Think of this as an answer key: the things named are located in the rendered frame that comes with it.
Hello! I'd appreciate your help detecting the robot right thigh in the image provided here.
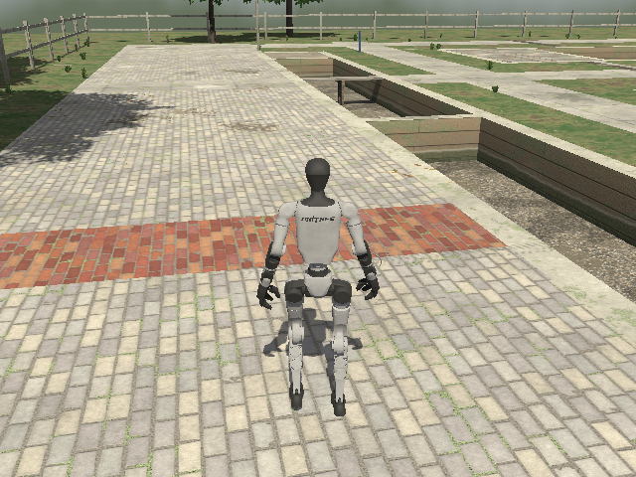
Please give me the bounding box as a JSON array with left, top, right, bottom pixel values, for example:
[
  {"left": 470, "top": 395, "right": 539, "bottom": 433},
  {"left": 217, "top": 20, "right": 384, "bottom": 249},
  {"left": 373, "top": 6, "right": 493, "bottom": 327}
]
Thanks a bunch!
[{"left": 330, "top": 278, "right": 352, "bottom": 355}]

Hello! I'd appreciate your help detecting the right robot hand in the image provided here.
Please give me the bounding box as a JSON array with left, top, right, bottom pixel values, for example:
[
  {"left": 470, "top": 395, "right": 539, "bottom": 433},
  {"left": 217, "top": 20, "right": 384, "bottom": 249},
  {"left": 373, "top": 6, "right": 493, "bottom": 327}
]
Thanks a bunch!
[{"left": 356, "top": 277, "right": 380, "bottom": 300}]

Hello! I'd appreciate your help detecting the right robot forearm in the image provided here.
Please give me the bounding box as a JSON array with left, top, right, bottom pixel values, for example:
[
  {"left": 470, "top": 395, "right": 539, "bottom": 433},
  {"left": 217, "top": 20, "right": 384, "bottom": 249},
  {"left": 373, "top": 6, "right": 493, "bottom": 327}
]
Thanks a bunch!
[{"left": 357, "top": 240, "right": 377, "bottom": 280}]

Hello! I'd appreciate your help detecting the humanoid robot head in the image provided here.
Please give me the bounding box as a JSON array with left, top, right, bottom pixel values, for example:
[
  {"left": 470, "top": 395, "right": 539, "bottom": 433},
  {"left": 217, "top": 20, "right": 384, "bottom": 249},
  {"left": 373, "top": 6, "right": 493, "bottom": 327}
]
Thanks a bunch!
[{"left": 301, "top": 158, "right": 335, "bottom": 207}]

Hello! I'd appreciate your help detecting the left robot hand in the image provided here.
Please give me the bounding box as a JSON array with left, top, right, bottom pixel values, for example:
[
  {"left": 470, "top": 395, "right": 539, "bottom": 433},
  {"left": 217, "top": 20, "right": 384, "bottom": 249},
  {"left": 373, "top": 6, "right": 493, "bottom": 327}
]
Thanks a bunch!
[{"left": 256, "top": 284, "right": 280, "bottom": 310}]

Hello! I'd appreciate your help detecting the right robot upper arm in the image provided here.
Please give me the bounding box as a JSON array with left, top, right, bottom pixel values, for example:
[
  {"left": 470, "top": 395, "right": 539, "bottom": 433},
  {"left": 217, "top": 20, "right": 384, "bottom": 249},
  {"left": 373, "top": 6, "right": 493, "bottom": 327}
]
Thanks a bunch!
[{"left": 339, "top": 201, "right": 367, "bottom": 255}]

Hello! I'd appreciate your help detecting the left robot forearm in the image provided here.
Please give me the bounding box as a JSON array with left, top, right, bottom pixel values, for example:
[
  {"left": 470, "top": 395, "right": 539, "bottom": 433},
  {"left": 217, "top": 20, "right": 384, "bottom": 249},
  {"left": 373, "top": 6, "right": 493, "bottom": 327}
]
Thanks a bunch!
[{"left": 259, "top": 241, "right": 280, "bottom": 287}]

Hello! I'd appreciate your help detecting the left robot upper arm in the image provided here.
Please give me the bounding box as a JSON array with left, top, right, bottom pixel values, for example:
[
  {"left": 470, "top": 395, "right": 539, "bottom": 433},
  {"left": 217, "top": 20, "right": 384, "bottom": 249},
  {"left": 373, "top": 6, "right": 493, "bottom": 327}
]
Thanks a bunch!
[{"left": 270, "top": 201, "right": 297, "bottom": 257}]

